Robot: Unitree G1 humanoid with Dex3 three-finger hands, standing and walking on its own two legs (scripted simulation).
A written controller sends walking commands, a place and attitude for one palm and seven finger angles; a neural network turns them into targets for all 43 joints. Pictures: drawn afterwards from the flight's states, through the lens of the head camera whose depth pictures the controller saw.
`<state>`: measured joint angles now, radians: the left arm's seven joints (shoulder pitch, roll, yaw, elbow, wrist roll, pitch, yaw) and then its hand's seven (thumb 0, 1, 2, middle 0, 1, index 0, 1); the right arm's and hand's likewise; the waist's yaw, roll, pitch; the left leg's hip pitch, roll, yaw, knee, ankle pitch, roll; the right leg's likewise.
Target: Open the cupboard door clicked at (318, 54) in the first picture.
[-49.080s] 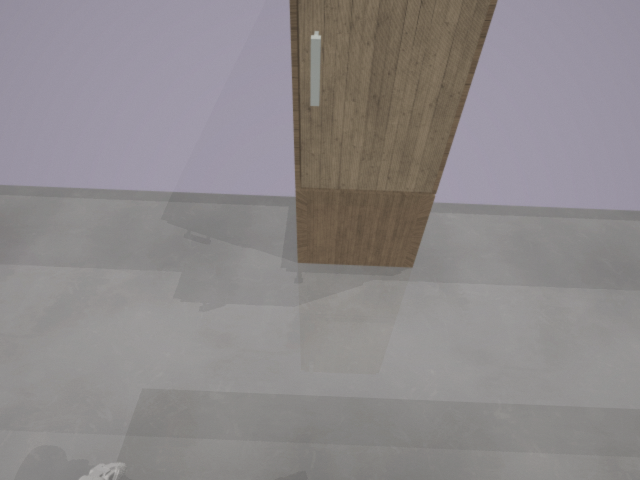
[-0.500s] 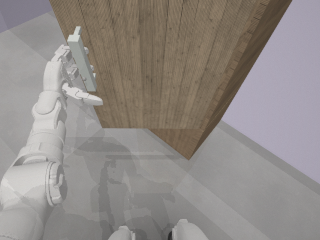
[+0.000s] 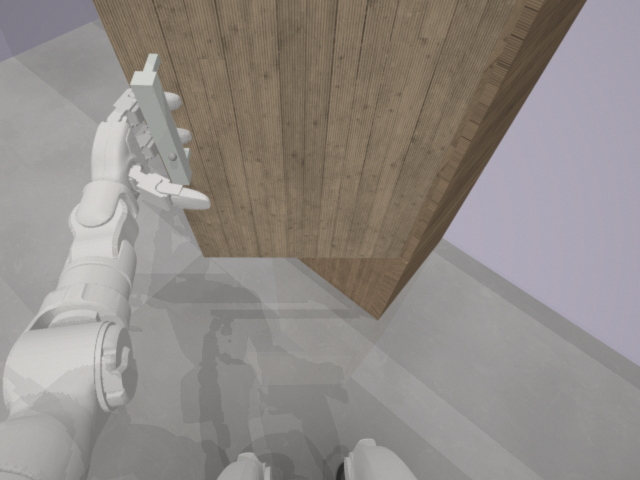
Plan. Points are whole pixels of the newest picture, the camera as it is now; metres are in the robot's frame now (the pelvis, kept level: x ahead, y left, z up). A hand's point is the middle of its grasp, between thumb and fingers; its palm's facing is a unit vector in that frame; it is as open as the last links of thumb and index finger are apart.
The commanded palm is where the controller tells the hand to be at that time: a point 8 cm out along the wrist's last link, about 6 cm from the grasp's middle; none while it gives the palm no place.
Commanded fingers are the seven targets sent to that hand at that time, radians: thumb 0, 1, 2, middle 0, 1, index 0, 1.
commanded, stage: slide the fingers in behind the handle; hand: left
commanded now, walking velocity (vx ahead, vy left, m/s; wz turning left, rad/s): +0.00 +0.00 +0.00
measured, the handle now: (168, 124) +0.54 +0.17 +0.10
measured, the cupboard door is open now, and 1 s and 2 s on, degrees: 41 41 78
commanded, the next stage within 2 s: close the thumb around the handle in 0.06 s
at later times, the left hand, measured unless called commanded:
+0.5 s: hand (175, 157) +0.49 +0.15 +0.10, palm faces -0.05 -1.00 +0.00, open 10.7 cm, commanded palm +0.47 +0.20 +0.10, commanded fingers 0.00 0.51 0.73 -0.37 -1.31 -0.37 -1.31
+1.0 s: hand (182, 157) +0.49 +0.14 +0.09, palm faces -0.04 -1.00 +0.00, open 5.8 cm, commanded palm +0.46 +0.19 +0.10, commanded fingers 0.00 0.90 0.90 -0.40 -1.35 -0.40 -1.35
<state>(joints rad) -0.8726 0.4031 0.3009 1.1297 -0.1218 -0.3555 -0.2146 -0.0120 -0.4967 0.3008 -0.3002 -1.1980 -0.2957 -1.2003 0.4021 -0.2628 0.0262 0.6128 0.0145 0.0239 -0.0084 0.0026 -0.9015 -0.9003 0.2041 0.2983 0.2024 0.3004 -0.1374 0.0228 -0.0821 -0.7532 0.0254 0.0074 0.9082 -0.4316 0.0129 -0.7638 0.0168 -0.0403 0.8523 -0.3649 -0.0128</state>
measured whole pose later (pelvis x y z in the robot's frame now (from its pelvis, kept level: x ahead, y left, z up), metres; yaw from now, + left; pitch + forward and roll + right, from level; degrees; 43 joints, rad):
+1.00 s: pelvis +0.00 +0.00 +0.00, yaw +0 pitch +16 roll -2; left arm -0.87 0.38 0.31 1.12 -0.10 -0.36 -0.18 0.01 0.71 0.84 -0.36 -1.35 -0.37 -1.35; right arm 0.40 -0.27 0.02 0.61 0.01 0.03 -0.01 0.00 -0.90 -0.90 0.20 0.30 0.20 0.30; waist -0.15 0.02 -0.08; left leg -0.76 0.02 0.01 0.92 -0.43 0.02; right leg -0.77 0.02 -0.03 0.86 -0.36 -0.01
